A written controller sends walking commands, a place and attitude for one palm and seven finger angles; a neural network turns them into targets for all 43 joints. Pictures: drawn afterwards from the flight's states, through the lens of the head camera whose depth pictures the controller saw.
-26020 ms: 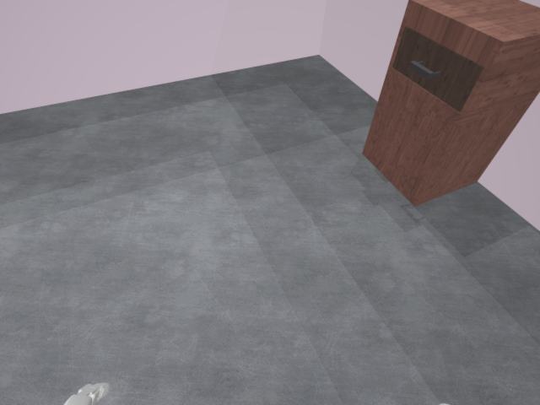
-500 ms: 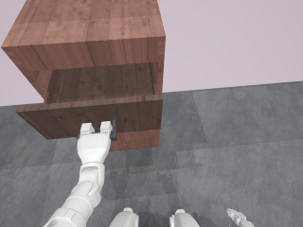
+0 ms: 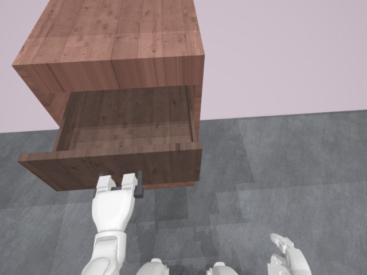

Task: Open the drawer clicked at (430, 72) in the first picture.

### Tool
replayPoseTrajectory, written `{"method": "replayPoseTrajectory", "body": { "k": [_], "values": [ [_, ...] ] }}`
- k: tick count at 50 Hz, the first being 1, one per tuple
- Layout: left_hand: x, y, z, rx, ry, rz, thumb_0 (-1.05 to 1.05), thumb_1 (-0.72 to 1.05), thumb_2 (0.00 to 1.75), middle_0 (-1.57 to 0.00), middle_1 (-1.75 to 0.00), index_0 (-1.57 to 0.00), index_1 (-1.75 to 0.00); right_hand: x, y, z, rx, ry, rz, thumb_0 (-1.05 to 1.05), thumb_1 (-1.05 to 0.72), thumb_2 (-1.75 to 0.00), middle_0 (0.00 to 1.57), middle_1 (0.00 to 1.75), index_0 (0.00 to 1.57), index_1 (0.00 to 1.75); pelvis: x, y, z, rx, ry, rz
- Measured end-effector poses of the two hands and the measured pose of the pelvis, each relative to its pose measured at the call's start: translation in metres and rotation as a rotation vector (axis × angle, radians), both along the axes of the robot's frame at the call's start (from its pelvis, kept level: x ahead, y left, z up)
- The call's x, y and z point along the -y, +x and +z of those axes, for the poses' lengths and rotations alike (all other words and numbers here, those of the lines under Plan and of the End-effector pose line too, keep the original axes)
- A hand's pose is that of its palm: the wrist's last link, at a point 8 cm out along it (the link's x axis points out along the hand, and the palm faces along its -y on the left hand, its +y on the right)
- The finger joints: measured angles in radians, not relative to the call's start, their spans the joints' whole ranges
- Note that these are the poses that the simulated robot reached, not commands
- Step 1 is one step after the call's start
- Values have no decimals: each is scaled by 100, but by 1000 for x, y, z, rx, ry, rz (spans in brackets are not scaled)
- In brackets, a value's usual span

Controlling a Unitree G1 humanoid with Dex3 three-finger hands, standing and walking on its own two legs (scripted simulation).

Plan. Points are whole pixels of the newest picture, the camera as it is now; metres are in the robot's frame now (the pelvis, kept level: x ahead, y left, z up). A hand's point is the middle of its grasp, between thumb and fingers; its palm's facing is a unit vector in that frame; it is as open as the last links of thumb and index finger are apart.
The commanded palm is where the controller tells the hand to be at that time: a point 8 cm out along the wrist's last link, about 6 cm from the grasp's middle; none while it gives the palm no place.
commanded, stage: pull the drawer open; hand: left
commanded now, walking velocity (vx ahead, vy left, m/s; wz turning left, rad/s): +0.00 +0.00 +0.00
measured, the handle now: (119, 184) +0.33 +0.18 -0.05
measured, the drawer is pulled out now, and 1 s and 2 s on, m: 0.21 0.30 0.30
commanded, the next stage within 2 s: open the thumb to release the handle in 1.34 s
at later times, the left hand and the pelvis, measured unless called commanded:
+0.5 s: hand (120, 234) +0.22 +0.16 -0.07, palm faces -0.03 -0.10 -0.99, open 6.2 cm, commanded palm +0.17 +0.16 -0.03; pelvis -0.01 +0.00 -0.01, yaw +0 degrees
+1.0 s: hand (118, 255) +0.18 +0.16 -0.07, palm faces -0.04 -0.13 -0.99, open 6.3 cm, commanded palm +0.13 +0.15 -0.03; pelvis -0.02 -0.01 -0.02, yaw +1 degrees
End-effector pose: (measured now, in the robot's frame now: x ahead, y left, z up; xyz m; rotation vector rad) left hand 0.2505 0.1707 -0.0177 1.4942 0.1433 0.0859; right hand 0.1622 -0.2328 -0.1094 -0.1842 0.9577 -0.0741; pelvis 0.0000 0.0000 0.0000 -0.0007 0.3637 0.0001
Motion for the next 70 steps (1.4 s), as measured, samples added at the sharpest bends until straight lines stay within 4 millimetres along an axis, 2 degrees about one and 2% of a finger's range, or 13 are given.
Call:
{"method": "replayPoseTrajectory", "body": {
  "k": [9,19,32,50,70],
  "values": [
    [2,-20,0,11,-10,-2,3,70,76,-26,-132,-34,-125,-9,13,1,44,12,33,1,-91,-90,20,30,20,30,-1,-3,-3,10,-1,2],
    [4,-39,0,8,-21,-2,3,70,75,-25,-132,-34,-124,-17,14,2,73,32,55,1,-91,-90,20,30,20,30,0,-9,-6,23,1,2],
    [7,-63,1,0,-32,-1,3,70,74,-25,-132,-34,-123,-14,13,-1,97,37,74,1,-91,-90,20,30,20,30,3,-14,-9,32,5,3],
    [10,-92,1,-4,-50,6,4,70,74,-24,-132,-34,-123,-14,27,-2,165,48,116,1,-91,-90,20,30,20,30,11,-19,-17,29,20,3],
    [10,-94,1,9,-60,2,4,69,76,-23,-133,-34,-123,-10,27,-12,161,46,123,1,-91,-90,20,30,20,30,14,-18,-25,12,26,0]
  ]
}}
